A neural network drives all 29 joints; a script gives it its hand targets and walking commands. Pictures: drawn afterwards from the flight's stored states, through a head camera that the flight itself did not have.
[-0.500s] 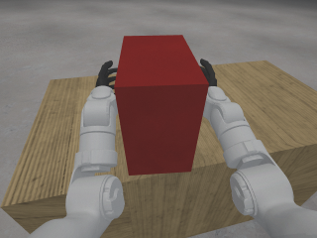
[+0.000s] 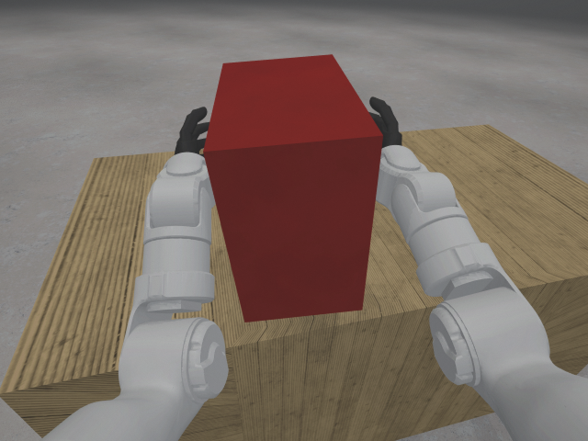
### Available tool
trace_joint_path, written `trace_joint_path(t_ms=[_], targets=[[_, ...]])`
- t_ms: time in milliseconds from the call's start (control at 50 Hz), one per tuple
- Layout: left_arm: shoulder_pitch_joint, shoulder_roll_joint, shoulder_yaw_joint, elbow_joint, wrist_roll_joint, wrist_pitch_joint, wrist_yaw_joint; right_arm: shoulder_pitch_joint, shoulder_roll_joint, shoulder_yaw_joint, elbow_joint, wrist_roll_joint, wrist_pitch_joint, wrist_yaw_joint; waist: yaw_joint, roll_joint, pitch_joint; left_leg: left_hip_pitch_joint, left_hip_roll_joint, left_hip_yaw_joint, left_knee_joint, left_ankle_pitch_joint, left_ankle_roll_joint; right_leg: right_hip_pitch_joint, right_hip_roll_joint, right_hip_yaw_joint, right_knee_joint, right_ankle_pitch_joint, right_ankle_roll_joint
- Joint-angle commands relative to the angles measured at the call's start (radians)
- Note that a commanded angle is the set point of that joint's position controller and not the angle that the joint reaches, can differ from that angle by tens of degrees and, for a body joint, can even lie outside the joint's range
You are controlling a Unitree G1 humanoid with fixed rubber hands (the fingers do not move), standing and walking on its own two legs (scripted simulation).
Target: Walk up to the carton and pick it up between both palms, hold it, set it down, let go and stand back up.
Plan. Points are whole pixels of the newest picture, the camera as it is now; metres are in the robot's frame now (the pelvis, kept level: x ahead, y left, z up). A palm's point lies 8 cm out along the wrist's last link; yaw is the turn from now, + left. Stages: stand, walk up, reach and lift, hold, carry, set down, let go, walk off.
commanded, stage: hold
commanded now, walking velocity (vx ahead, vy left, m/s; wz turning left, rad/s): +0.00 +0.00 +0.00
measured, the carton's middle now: (290, 182) +0.39 -0.01 +0.21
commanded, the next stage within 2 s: none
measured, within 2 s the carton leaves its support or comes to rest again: neither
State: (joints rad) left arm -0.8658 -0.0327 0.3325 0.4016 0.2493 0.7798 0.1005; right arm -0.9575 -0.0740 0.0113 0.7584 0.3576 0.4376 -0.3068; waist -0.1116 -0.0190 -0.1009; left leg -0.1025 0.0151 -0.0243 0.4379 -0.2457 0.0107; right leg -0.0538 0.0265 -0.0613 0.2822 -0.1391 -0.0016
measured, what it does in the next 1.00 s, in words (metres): stands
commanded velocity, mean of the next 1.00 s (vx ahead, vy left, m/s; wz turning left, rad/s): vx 0.00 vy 0.00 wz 0.00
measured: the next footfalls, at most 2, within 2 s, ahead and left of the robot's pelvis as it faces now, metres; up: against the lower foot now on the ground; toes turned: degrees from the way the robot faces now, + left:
none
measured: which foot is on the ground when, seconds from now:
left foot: down 0.00-1.00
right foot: down 0.00-1.00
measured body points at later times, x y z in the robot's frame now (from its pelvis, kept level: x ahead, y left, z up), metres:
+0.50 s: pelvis +0.00 +0.00 +0.00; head -0.09 +0.02 +0.44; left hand +0.38 +0.13 +0.27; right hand +0.38 -0.13 +0.28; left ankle +0.00 +0.11 -0.75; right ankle +0.02 -0.12 -0.75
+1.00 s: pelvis -0.01 -0.01 +0.00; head -0.10 +0.01 +0.44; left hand +0.38 +0.13 +0.28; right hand +0.38 -0.13 +0.29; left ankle +0.00 +0.11 -0.75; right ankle +0.02 -0.12 -0.75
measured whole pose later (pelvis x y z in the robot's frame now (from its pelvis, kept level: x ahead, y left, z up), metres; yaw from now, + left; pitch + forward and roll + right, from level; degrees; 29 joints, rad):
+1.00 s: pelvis -0.01 -0.01 +0.00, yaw +0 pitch -5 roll -2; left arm -0.99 -0.01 0.41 0.53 0.23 0.84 0.09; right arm -1.09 -0.11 0.02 0.86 0.41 0.56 -0.35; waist -0.08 0.01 -0.15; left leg -0.12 0.02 -0.05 0.45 -0.24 0.00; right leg -0.07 0.04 -0.04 0.30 -0.14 -0.01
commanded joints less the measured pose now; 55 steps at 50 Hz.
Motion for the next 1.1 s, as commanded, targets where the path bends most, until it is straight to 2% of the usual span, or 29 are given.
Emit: trace_joint_path(t_ms=[0,40,80,200,280,300,360,420,440,480,500,520,540,600,620,640,680,720,740,760,780,820,860,880,900,920,980,1000,1080], targets=[[-0.928,-0.695,-0.507,-0.16,-0.159,-0.088,-0.106,-0.914,0.784,0.3,-0.322,0.149,0.007,0.08,-0.008,0.108,-0.39,0.106,-0.043,-0.036,-0.046,0.366,-0.078,0.112,0.068,0.022,0.008,0.239,0.063],[-0.924,-0.661,-0.448,-0.097,-0.129,-0.074,-0.111,-0.906,0.774,0.272,-0.277,0.132,0.019,0.076,0.003,0.09,-0.325,0.089,-0.039,-0.03,-0.053,0.319,-0.068,0.091,0.06,0.021,-0.005,0.201,0.07],[-0.924,-0.683,-0.476,-0.131,-0.151,-0.073,-0.113,-0.925,0.777,0.278,-0.321,0.146,0.012,0.073,-0.005,0.112,-0.385,0.095,-0.039,-0.036,-0.046,0.339,-0.076,0.116,0.062,0.024,0.002,0.226,0.063],[-0.94,-0.667,-0.477,-0.139,-0.162,-0.069,-0.117,-0.925,0.776,0.278,-0.326,0.156,0.037,0.058,-0.022,0.088,-0.372,0.101,-0.045,-0.04,-0.026,0.395,-0.082,0.127,0.068,0.019,0.003,0.294,0.073],[-0.975,-0.659,-0.46,-0.15,-0.163,-0.061,-0.113,-0.971,0.794,0.291,-0.329,0.173,0.048,0.063,0.012,0.075,-0.382,0.072,-0.043,-0.034,-0.043,0.332,-0.067,0.12,0.066,0.026,0.008,0.224,0.069],[-0.974,-0.634,-0.428,-0.106,-0.149,-0.057,-0.114,-0.986,0.797,0.288,-0.326,0.167,0.053,0.063,0.031,0.064,-0.346,0.04,-0.047,-0.025,-0.055,0.3,-0.056,0.123,0.058,0.034,0.0,0.212,0.074],[-0.948,-0.637,-0.445,-0.122,-0.168,-0.053,-0.114,-0.997,0.81,0.317,-0.38,0.201,0.058,0.052,0.029,0.055,-0.409,0.075,-0.051,-0.031,-0.031,0.358,-0.055,0.159,0.06,0.041,0.011,0.313,0.078],[-0.97,-0.617,-0.4,-0.044,-0.14,-0.041,-0.121,-1.008,0.793,0.281,-0.312,0.176,0.074,0.056,0.047,0.057,-0.311,0.02,-0.05,-0.018,-0.066,0.228,-0.047,0.102,0.055,0.043,-0.014,0.166,0.072],[-0.964,-0.639,-0.407,-0.057,-0.151,-0.041,-0.119,-1.006,0.778,0.261,-0.305,0.172,0.074,0.06,0.026,0.057,-0.333,0.025,-0.039,-0.03,-0.066,0.234,-0.05,0.092,0.061,0.044,-0.011,0.153,0.062],[-1.006,-0.661,-0.444,-0.102,-0.176,-0.042,-0.116,-1.012,0.787,0.256,-0.307,0.178,0.074,0.064,0.017,0.093,-0.369,0.037,-0.036,-0.033,-0.053,0.256,-0.068,0.09,0.069,0.035,-0.002,0.161,0.057],[-1.036,-0.646,-0.42,-0.06,-0.167,-0.041,-0.116,-1.021,0.782,0.234,-0.262,0.175,0.085,0.068,0.027,0.1,-0.324,0.017,-0.031,-0.034,-0.067,0.22,-0.065,0.079,0.066,0.041,-0.013,0.116,0.053],[-1.079,-0.655,-0.437,-0.087,-0.187,-0.049,-0.113,-1.029,0.785,0.223,-0.25,0.18,0.084,0.069,0.007,0.111,-0.356,0.019,-0.031,-0.036,-0.06,0.22,-0.072,0.083,0.061,0.041,-0.007,0.117,0.055],[-1.067,-0.664,-0.439,-0.075,-0.195,-0.048,-0.112,-1.023,0.79,0.222,-0.245,0.174,0.086,0.068,-0.005,0.094,-0.361,0.011,-0.033,-0.042,-0.056,0.223,-0.069,0.083,0.063,0.04,0.0,0.124,0.053],[-1.081,-0.653,-0.409,-0.032,-0.19,-0.051,-0.109,-1.043,0.793,0.204,-0.226,0.166,0.097,0.068,0.003,0.079,-0.361,-0.009,-0.03,-0.042,-0.072,0.147,-0.061,0.074,0.059,0.042,-0.006,0.07,0.057],[-1.091,-0.663,-0.431,-0.06,-0.207,-0.06,-0.108,-1.029,0.802,0.203,-0.238,0.175,0.094,0.068,-0.012,0.089,-0.396,-0.008,-0.035,-0.041,-0.065,0.17,-0.065,0.082,0.054,0.045,0.001,0.101,0.058],[-1.117,-0.66,-0.429,-0.054,-0.208,-0.059,-0.105,-1.04,0.79,0.196,-0.208,0.168,0.098,0.067,-0.012,0.112,-0.384,-0.016,-0.035,-0.047,-0.062,0.161,-0.069,0.067,0.053,0.049,0.004,0.086,0.056],[-1.107,-0.64,-0.376,-0.008,-0.186,-0.06,-0.109,-1.044,0.79,0.181,-0.191,0.165,0.101,0.069,0.004,0.095,-0.371,-0.029,-0.036,-0.043,-0.068,0.14,-0.059,0.072,0.049,0.047,-0.003,0.062,0.06],[-1.08,-0.61,-0.362,-0.021,-0.182,-0.059,-0.109,-1.044,0.809,0.22,-0.223,0.196,0.104,0.061,0.032,0.078,-0.404,-0.016,-0.045,-0.04,-0.047,0.209,-0.055,0.104,0.044,0.057,0.005,0.139,0.068],[-1.064,-0.606,-0.348,0.014,-0.18,-0.058,-0.111,-1.053,0.795,0.213,-0.209,0.197,0.11,0.06,0.032,0.071,-0.375,-0.022,-0.047,-0.037,-0.055,0.209,-0.054,0.102,0.045,0.051,0.002,0.144,0.067],[-1.083,-0.61,-0.365,-0.05,-0.187,-0.064,-0.109,-1.038,0.798,0.231,-0.221,0.212,0.111,0.059,0.025,0.077,-0.437,0.02,-0.043,-0.04,-0.042,0.268,-0.061,0.119,0.052,0.052,0.015,0.195,0.069],[-1.051,-0.613,-0.37,-0.025,-0.18,-0.055,-0.111,-1.022,0.79,0.237,-0.241,0.221,0.115,0.055,0.023,0.097,-0.408,0.008,-0.044,-0.038,-0.038,0.289,-0.066,0.128,0.053,0.049,0.019,0.215,0.07],[-1.06,-0.587,-0.323,0.017,-0.163,-0.05,-0.122,-1.023,0.777,0.2,-0.196,0.202,0.124,0.05,0.027,0.077,-0.359,-0.013,-0.047,-0.033,-0.064,0.198,-0.058,0.118,0.044,0.052,-0.008,0.142,0.069],[-1.034,-0.612,-0.344,-0.018,-0.168,-0.047,-0.122,-1.019,0.772,0.211,-0.242,0.211,0.113,0.053,0.026,0.091,-0.396,0.011,-0.046,-0.036,-0.05,0.266,-0.068,0.112,0.047,0.046,-0.001,0.194,0.069],[-1.032,-0.584,-0.312,0.013,-0.152,-0.043,-0.128,-1.03,0.779,0.213,-0.235,0.209,0.12,0.048,0.041,0.066,-0.359,0.006,-0.053,-0.029,-0.054,0.243,-0.056,0.118,0.046,0.05,-0.006,0.178,0.075],[-1.064,-0.587,-0.303,0.018,-0.147,-0.044,-0.132,-1.057,0.775,0.2,-0.214,0.192,0.123,0.048,0.036,0.052,-0.335,-0.008,-0.047,-0.029,-0.063,0.214,-0.053,0.111,0.049,0.044,-0.005,0.149,0.075],[-1.06,-0.585,-0.323,-0.029,-0.162,-0.048,-0.13,-1.048,0.8,0.232,-0.26,0.216,0.113,0.047,0.049,0.054,-0.397,0.005,-0.052,-0.03,-0.047,0.264,-0.053,0.134,0.046,0.049,0.005,0.198,0.079],[-1.097,-0.603,-0.339,-0.025,-0.18,-0.055,-0.124,-1.078,0.804,0.228,-0.271,0.217,0.115,0.05,0.043,0.054,-0.394,-0.004,-0.046,-0.033,-0.051,0.237,-0.052,0.104,0.047,0.049,0.001,0.16,0.071],[-1.081,-0.619,-0.364,-0.054,-0.198,-0.057,-0.12,-1.097,0.817,0.244,-0.336,0.226,0.106,0.048,0.039,0.054,-0.451,0.019,-0.052,-0.035,-0.03,0.284,-0.056,0.118,0.048,0.052,0.011,0.211,0.07],[-1.089,-0.623,-0.353,-0.009,-0.178,-0.044,-0.127,-1.064,0.785,0.204,-0.276,0.2,0.126,0.043,0.017,0.076,-0.376,-0.001,-0.043,-0.038,-0.048,0.197,-0.057,0.086,0.049,0.049,0.007,0.133,0.068]])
